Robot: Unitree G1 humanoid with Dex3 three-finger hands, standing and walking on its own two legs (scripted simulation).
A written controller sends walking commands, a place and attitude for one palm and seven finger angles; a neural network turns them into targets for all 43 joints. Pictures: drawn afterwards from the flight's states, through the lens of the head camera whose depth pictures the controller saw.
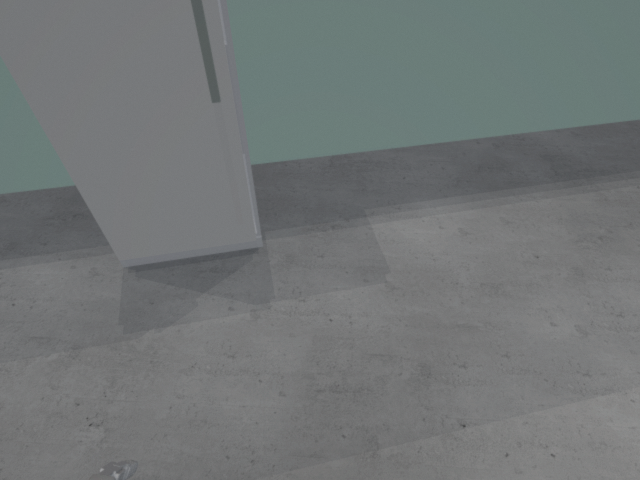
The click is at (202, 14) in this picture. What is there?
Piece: fridge door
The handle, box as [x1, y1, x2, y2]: [191, 0, 220, 102]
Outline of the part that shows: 191,0 212,102 217,102 220,100 201,0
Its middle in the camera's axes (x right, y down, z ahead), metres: -0.29 -0.54 +0.92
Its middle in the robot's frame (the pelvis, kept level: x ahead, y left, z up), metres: +1.06 +0.35 +0.17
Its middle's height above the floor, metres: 0.94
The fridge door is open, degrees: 0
